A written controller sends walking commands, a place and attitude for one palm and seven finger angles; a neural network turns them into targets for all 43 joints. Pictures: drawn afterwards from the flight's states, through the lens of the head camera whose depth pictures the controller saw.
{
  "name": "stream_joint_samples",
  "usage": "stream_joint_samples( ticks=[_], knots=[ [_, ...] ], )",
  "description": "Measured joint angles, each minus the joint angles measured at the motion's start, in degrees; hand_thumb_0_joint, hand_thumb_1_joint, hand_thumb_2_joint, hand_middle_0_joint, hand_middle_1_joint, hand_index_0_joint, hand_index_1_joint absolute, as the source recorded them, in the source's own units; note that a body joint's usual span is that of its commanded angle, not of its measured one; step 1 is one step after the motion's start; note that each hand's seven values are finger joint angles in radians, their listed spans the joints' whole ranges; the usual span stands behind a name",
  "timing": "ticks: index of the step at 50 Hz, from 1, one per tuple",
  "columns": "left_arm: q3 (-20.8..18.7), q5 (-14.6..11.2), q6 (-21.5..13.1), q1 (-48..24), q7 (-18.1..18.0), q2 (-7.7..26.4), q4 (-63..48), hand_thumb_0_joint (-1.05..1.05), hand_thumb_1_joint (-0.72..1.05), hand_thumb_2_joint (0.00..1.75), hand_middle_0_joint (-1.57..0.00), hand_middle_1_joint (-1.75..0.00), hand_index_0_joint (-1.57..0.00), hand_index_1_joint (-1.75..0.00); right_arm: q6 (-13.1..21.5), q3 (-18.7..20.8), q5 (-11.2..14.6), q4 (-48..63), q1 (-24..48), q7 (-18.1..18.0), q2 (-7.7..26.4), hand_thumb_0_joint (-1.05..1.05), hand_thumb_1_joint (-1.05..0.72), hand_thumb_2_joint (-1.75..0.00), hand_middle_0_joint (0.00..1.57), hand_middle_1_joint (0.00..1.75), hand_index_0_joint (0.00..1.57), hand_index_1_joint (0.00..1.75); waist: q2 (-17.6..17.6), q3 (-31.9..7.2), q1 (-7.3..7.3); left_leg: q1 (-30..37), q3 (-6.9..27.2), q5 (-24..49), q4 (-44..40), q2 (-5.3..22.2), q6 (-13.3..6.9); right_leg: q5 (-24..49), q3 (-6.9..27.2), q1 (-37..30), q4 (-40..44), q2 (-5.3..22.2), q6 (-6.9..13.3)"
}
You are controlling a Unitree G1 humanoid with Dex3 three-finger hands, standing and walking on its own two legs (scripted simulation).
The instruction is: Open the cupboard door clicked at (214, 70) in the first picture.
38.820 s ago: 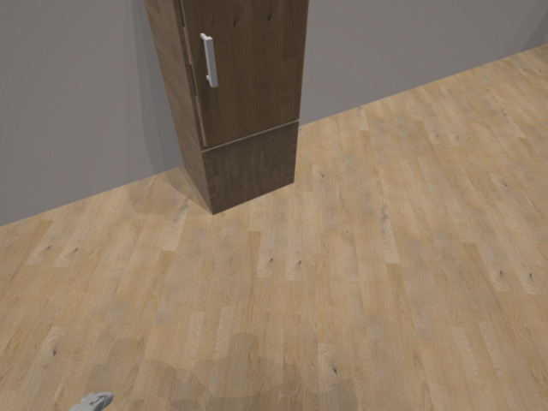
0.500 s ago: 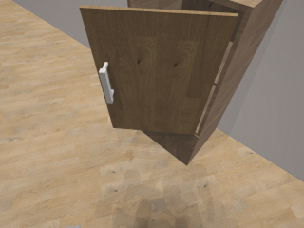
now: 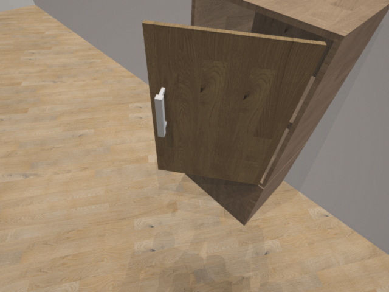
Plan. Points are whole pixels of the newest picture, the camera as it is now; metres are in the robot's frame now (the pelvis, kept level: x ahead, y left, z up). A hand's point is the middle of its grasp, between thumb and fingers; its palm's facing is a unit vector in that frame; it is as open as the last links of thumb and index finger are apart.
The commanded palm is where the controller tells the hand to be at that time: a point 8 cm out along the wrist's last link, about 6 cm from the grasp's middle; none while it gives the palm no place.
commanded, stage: come to a stop and stand still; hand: left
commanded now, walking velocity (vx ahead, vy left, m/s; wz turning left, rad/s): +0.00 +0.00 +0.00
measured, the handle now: (162, 113) +0.59 +0.16 +0.00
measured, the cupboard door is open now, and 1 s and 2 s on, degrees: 36 36 36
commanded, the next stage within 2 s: look again from close up in 0.02 s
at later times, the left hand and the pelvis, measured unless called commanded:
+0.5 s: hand out of the picture +0.05 +0.18 -0.17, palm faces -0.01 -0.96 -0.27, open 7.4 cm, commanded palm none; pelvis +0.02 -0.01 -0.01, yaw -1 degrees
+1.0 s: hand (120, 246) +0.20 +0.17 -0.02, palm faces +0.13 -0.99 -0.05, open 7.9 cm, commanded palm +0.13 +0.22 -0.06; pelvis -0.02 -0.04 -0.04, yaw +1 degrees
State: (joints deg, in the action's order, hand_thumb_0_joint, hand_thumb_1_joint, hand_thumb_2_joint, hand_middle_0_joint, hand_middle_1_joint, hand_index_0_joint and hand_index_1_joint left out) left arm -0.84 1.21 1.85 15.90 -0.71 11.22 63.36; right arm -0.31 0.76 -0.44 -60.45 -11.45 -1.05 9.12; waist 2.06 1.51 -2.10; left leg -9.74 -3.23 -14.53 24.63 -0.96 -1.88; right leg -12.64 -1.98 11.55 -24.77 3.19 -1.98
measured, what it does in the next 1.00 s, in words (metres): stands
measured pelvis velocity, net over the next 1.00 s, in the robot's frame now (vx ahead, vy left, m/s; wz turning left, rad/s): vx -0.02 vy -0.04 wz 0.02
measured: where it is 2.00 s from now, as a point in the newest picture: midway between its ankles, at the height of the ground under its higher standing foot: outside the picture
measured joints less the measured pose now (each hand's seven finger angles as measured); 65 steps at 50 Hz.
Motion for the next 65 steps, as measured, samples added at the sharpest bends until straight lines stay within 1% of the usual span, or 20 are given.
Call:
stream_joint_samples(
  ticks=[7, 12, 18, 26, 36, 37, 38, 39, 40, 42, 44, 47, 50, 52, 53, 55, 57, 59, 61, 65],
  knots=[
    [0.90, 0.05, -1.21, 1.16, -0.75, -0.98, 1.90, 0.01, 0.91, 0.90, -0.20, -0.30, -0.19, -0.29, 0.67, -0.38, 0.29, -1.33, -1.46, -0.04, 0.54, 0.00, -0.92, -0.90, 0.20, 0.30, 0.20, 0.30, -0.82, -0.30, 0.74, 0.56, -0.13, 0.01, -0.94, 0.43, 0.22, 0.33, 0.06, -0.80, 1.61, -0.47, 0.07],
    [2.11, 0.19, -2.37, 0.96, -1.23, -2.18, 0.43, 0.01, 0.90, 0.90, -0.20, -0.30, -0.20, -0.29, 1.54, -0.62, -0.15, 1.23, -3.94, 0.27, 1.58, 0.00, -0.92, -0.90, 0.20, 0.30, 0.19, 0.30, -3.04, 0.44, 1.70, -1.78, 0.18, -2.77, 3.88, 0.40, 0.05, -2.34, -0.18, 1.32, -2.97, -0.24, 0.22],
    [1.97, -0.13, -2.72, -0.06, -1.05, -2.19, -0.30, 0.01, 0.90, 0.90, -0.20, -0.30, -0.20, -0.30, 1.59, -0.96, -0.15, 0.92, -5.60, -0.08, 1.63, 0.01, -0.92, -0.90, 0.20, 0.30, 0.19, 0.30, -4.75, -0.06, 2.18, -0.23, -0.09, -3.60, 4.07, -0.01, 0.16, -4.34, 0.18, 0.90, -5.40, 0.21, 0.24],
    [1.43, -0.31, -2.90, -2.88, -0.94, -0.84, -1.47, 0.01, 0.90, 0.90, -0.20, -0.30, -0.20, -0.30, 1.90, -1.15, -0.23, -0.30, -4.91, 0.02, 1.63, 0.01, -0.92, -0.90, 0.20, 0.30, 0.20, 0.30, -4.48, -0.06, 2.62, 1.39, -0.38, -2.72, 2.00, 0.53, 1.18, -4.50, 0.46, 0.43, -5.42, -0.41, 1.25],
    [1.24, -0.31, -2.90, -4.79, -0.57, -0.02, -2.00, 0.01, 0.90, 0.90, -0.20, -0.30, -0.20, -0.30, 1.79, -0.85, -0.32, -1.61, -2.88, -0.01, 2.71, 0.00, -0.91, -0.90, 0.20, 0.30, 0.19, 0.30, -3.26, 0.72, 2.48, 1.84, 0.14, -1.44, 0.34, 1.85, 2.61, -3.59, -0.18, 0.07, -4.08, -1.75, 2.65],
    [1.21, -0.29, -3.14, -4.72, -1.07, -0.14, -2.15, 0.01, 0.90, 0.90, -0.20, -0.30, -0.20, -0.30, 1.52, -0.76, -0.13, -1.36, -2.66, 0.12, 2.94, 0.00, -0.91, -0.90, 0.20, 0.30, 0.19, 0.30, -3.40, 0.75, 2.50, 0.81, 0.19, -1.68, 1.72, 2.34, 2.72, -3.37, -0.49, 0.24, -3.86, -2.12, 2.70],
    [-0.84, -2.26, -0.59, -2.14, -0.72, -0.47, -10.13, 0.01, 0.90, 0.90, -0.20, -0.30, -0.20, -0.30, 2.02, -0.66, 0.48, 0.72, -3.30, -0.02, 3.07, 0.00, -0.91, -0.90, 0.20, 0.30, 0.20, 0.30, -3.17, 0.79, 2.46, 0.03, 0.40, -2.07, 2.53, 2.59, 2.62, -3.32, -0.63, 0.88, -4.24, -2.36, 2.79],
    [-2.74, -3.43, -1.25, 0.93, -0.36, -0.74, -19.38, 0.01, 0.90, 0.90, -0.20, -0.30, -0.20, -0.30, 4.22, -0.51, 0.72, 3.15, -4.48, -0.84, 3.09, 0.00, -0.91, -0.90, 0.20, 0.30, 0.20, 0.30, -2.63, 0.74, 1.99, -0.21, 0.38, -2.26, 2.53, 2.62, 2.86, -3.49, -0.56, 1.52, -4.96, -2.38, 2.97],
    [-3.67, -4.66, -3.34, 3.17, -0.56, -0.88, -27.14, 0.02, 0.90, 0.90, -0.20, -0.30, -0.20, -0.30, 6.93, -0.41, 1.07, 5.00, -5.47, -1.77, 3.34, 0.01, -0.91, -0.90, 0.20, 0.30, 0.20, 0.30, -2.40, 0.42, 1.59, -0.60, 0.54, -2.28, 2.89, 2.63, 3.05, -3.70, -0.71, 1.85, -5.44, -2.36, 3.13],
    [-4.42, -7.68, -6.66, 5.10, -1.24, -1.19, -38.32, 0.02, 0.88, 0.89, -0.20, -0.31, -0.20, -0.31, 10.79, 0.15, 2.01, 8.07, -5.95, -2.73, 4.30, 0.01, -0.91, -0.90, 0.20, 0.30, 0.20, 0.30, -2.78, -0.74, 1.89, -1.93, 1.45, -2.48, 4.38, 2.53, 3.07, -4.06, -1.58, 2.41, -6.16, -2.17, 3.16],
    [-6.28, -9.84, -11.35, 3.72, 0.34, -1.39, -43.86, 0.02, 0.86, 0.88, -0.20, -0.33, -0.20, -0.32, 13.32, 1.04, 1.96, 11.44, -4.78, -2.98, 5.31, 0.01, -0.91, -0.90, 0.20, 0.30, 0.20, 0.30, -3.26, -2.13, 2.72, -5.02, 2.31, -3.08, 7.18, 2.31, 2.99, -4.71, -2.39, 4.88, -8.35, -1.79, 3.06],
    [-9.97, -12.89, -21.71, -0.18, 5.90, -0.24, -44.16, 0.01, 0.81, 0.86, -0.21, -0.35, -0.20, -0.35, 15.53, 2.05, 1.74, 16.61, -1.29, -2.39, 6.00, 0.01, -0.91, -0.90, 0.20, 0.30, 0.19, 0.30, -2.62, -4.53, 3.38, -12.61, 2.31, -4.75, 13.39, 2.21, 3.10, -6.53, -2.25, 12.70, -14.88, -1.40, 3.28],
    [-11.89, -15.74, -31.74, -1.91, 14.56, 1.31, -42.31, 0.01, 0.76, 0.84, -0.21, -0.39, -0.20, -0.39, 17.62, 2.84, 1.62, 21.95, 1.51, -0.96, 6.44, 0.01, -0.91, -0.90, 0.20, 0.30, 0.19, 0.30, -0.95, -6.04, 2.97, -21.37, 1.86, -7.38, 21.40, 2.51, 3.39, -8.99, -1.58, 21.83, -23.05, -1.36, 3.73],
    [-12.32, -16.97, -36.02, -1.63, 21.26, 1.87, -41.01, 0.01, 0.72, 0.82, -0.21, -0.42, -0.21, -0.41, 18.73, 3.14, 1.85, 25.17, 2.48, -0.11, 7.27, 0.01, -0.91, -0.90, 0.20, 0.30, 0.19, 0.30, -0.23, -6.60, 2.52, -26.67, 2.06, -9.20, 26.80, 2.58, 3.71, -10.74, -1.53, 27.03, -28.22, -1.25, 3.92],
    [-12.42, -17.42, -37.12, -1.10, 24.43, 2.11, -40.62, 0.01, 0.70, 0.81, -0.21, -0.43, -0.21, -0.43, 19.11, 3.17, 2.01, 26.50, 2.75, 0.07, 7.72, 0.01, -0.91, -0.90, 0.20, 0.30, 0.19, 0.30, 0.03, -6.97, 2.23, -29.14, 2.20, -10.16, 29.40, 2.56, 3.63, -11.61, -1.54, 29.41, -30.64, -1.18, 3.89],
    [-12.62, -18.48, -37.10, 0.25, 29.18, 2.43, -40.76, 0.01, 0.65, 0.79, -0.21, -0.46, -0.21, -0.46, 19.40, 3.15, 2.28, 28.71, 2.92, -0.14, 8.41, 0.01, -0.91, -0.90, 0.20, 0.30, 0.19, 0.30, 0.40, -7.59, 1.51, -33.38, 2.54, -12.14, 34.17, 2.58, 3.32, -13.23, -1.66, 33.37, -34.91, -1.09, 3.86],
    [-13.00, -19.84, -35.50, 1.46, 31.40, 2.50, -42.37, 0.01, 0.61, 0.77, -0.22, -0.49, -0.22, -0.48, 19.23, 2.94, 2.48, 30.17, 2.76, -0.70, 8.64, 0.01, -0.91, -0.90, 0.20, 0.30, 0.19, 0.30, 0.39, -7.64, 0.74, -36.37, 3.10, -13.78, 38.26, 2.74, 3.33, -14.58, -2.07, 35.84, -38.17, -1.13, 3.77],
    [-13.56, -20.89, -34.01, 2.23, 31.15, 2.35, -45.18, 0.01, 0.56, 0.76, -0.23, -0.52, -0.22, -0.51, 18.95, 2.43, 2.62, 30.56, 2.52, -1.37, 8.22, 0.01, -0.91, -0.90, 0.20, 0.30, 0.19, 0.30, 0.07, -7.24, 0.09, -38.11, 3.82, -15.14, 41.37, 2.95, 3.23, -15.53, -2.69, 36.92, -40.29, -1.27, 3.66],
    [-14.05, -21.31, -32.73, 2.03, 29.78, 2.46, -48.81, 0.02, 0.51, 0.74, -0.23, -0.55, -0.23, -0.54, 18.61, 1.45, 2.48, 30.17, 2.09, -1.98, 7.35, 0.01, -0.91, -0.90, 0.20, 0.30, 0.19, 0.30, -0.29, -6.92, -0.45, -39.32, 4.54, -16.10, 43.61, 3.15, 2.99, -16.09, -3.33, 37.48, -41.53, -1.44, 3.54],
    [-13.89, -20.00, -29.11, -0.90, 27.25, 3.74, -54.83, 0.02, 0.42, 0.70, -0.23, -0.61, -0.23, -0.60, 17.56, -0.93, 2.21, 28.32, 1.13, -2.33, 4.91, 0.01, -0.91, -0.90, 0.20, 0.30, 0.20, 0.30, -1.63, -6.44, -0.26, -40.50, 5.69, -16.70, 45.53, 3.21, 2.48, -15.98, -4.39, 37.46, -41.73, -1.55, 3.05]
  ],
)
